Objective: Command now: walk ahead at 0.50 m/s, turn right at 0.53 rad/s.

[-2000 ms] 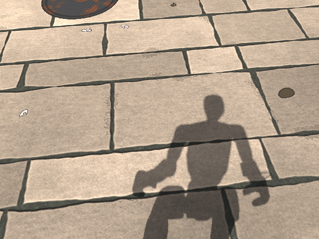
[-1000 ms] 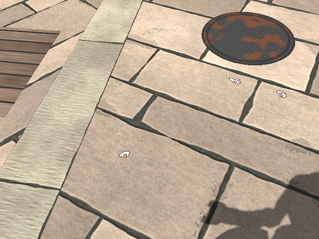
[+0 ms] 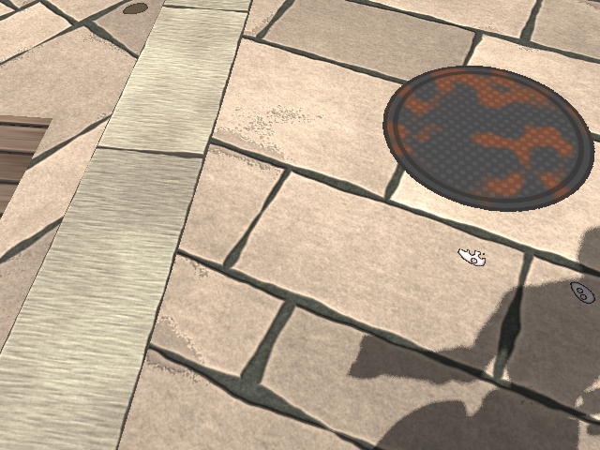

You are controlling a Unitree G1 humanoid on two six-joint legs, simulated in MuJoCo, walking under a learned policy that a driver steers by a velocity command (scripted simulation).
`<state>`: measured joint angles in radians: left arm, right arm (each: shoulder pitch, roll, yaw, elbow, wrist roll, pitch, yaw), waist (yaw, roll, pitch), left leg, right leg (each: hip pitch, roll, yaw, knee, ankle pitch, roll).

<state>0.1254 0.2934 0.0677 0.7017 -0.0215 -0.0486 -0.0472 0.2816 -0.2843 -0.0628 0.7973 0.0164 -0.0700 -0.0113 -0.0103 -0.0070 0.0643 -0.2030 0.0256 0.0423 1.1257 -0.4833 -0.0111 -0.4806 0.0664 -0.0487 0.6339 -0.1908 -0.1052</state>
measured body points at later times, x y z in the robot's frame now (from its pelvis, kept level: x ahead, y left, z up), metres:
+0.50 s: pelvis +0.29 +0.04 +0.01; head +0.32 +0.04 +0.46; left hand +0.45 +0.29 -0.10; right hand +0.39 -0.27 -0.07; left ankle +0.38 +0.12 -0.72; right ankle +0.14 -0.05 -0.63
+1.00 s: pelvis +0.51 -0.11 +0.00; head +0.54 -0.14 +0.45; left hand +0.82 -0.01 -0.07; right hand +0.39 -0.37 -0.12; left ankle +0.44 +0.11 -0.63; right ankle +0.54 -0.22 -0.72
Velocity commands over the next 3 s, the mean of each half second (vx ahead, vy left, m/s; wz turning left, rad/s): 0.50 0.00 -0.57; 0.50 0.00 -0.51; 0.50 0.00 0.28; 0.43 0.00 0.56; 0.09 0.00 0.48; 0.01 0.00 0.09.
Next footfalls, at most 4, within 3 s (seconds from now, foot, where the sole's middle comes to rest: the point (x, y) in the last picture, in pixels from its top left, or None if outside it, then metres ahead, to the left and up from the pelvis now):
0.40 left None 0.42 0.11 -0.75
0.92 right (422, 385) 0.57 -0.25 -0.75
1.46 left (381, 244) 0.95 -0.19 -0.75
1.92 right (464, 179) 1.17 -0.45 -0.75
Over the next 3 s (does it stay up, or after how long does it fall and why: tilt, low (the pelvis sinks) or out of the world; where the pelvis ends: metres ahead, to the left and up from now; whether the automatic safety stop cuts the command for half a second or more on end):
stays up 1.12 -0.31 0.02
